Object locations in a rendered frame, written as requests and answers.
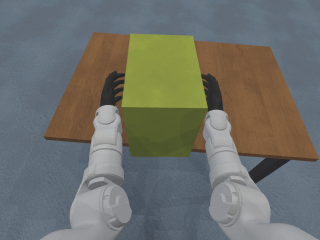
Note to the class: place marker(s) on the table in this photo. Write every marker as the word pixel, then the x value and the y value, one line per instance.
pixel 264 118

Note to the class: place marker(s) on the left robot upper arm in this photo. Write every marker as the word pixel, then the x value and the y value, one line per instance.
pixel 98 214

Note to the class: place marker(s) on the right robot upper arm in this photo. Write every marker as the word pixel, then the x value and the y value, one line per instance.
pixel 244 213

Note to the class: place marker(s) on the right robot hand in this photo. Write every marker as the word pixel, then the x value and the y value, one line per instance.
pixel 214 97

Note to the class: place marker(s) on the robot right forearm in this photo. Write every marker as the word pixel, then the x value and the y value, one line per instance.
pixel 222 155

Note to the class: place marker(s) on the robot left forearm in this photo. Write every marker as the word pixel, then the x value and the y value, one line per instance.
pixel 106 151

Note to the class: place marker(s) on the left robot hand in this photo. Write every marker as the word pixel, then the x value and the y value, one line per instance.
pixel 108 92

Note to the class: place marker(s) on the carton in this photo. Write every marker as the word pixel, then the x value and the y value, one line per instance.
pixel 163 102

